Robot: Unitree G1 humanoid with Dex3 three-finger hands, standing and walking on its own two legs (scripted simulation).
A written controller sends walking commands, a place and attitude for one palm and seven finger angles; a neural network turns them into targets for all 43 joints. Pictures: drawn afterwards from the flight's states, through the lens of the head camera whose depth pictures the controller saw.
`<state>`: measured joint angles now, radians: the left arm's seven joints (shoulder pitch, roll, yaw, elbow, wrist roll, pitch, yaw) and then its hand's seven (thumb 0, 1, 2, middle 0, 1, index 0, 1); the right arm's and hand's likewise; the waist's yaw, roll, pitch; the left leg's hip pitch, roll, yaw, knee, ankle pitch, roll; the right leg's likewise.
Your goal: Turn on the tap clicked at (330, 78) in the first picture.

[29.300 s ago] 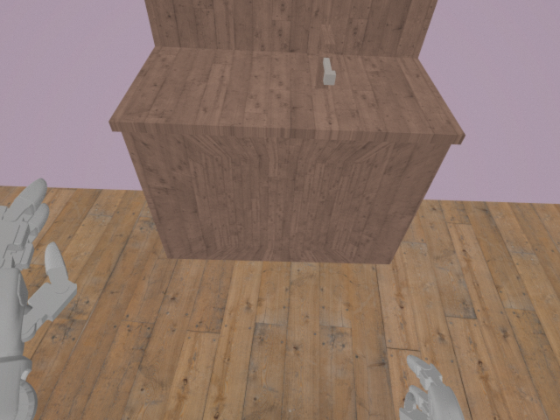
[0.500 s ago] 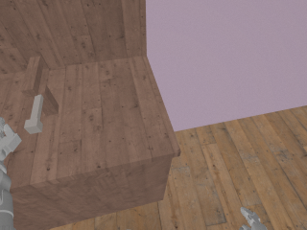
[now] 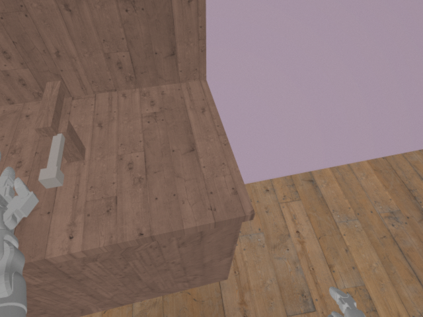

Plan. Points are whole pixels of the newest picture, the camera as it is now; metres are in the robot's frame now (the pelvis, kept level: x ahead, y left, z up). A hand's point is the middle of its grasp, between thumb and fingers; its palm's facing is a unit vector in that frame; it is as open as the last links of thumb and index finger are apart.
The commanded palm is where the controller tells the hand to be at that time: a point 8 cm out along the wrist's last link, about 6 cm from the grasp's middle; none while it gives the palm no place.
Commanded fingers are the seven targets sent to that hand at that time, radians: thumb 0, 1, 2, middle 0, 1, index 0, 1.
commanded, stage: push the lever round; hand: left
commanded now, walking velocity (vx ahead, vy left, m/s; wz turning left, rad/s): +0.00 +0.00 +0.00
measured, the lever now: (51, 177) +0.32 +0.32 +0.08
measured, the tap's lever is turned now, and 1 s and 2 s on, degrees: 0 13 37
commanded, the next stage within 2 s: none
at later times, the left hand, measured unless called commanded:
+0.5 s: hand (48, 192) +0.30 +0.32 +0.07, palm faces +0.54 -0.83 -0.11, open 7.7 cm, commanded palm +0.26 +0.35 +0.08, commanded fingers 0.00 0.90 0.90 -0.15 -0.15 -0.15 -0.15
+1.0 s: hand (65, 189) +0.31 +0.29 +0.07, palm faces +0.61 -0.79 -0.09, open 7.6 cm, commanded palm +0.26 +0.31 +0.08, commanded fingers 0.00 0.90 0.90 -0.15 -0.15 -0.15 -0.15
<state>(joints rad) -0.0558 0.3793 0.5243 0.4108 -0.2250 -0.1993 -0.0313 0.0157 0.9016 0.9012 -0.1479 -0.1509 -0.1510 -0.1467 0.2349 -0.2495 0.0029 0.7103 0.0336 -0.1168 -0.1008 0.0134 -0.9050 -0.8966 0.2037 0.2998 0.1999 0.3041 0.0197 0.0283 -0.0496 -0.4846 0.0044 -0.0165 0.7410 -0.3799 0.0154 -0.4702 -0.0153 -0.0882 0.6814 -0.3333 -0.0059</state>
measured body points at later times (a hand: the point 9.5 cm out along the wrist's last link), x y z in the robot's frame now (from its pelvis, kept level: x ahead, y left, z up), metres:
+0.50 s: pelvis +0.00 -0.01 +0.00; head +0.04 -0.01 +0.45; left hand +0.26 +0.36 +0.08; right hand +0.14 -0.26 -0.11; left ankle -0.01 +0.11 -0.72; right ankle +0.00 -0.12 -0.72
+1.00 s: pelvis +0.00 -0.01 +0.00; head +0.03 -0.02 +0.45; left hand +0.27 +0.33 +0.08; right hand +0.15 -0.26 -0.11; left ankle -0.01 +0.11 -0.72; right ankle +0.00 -0.12 -0.72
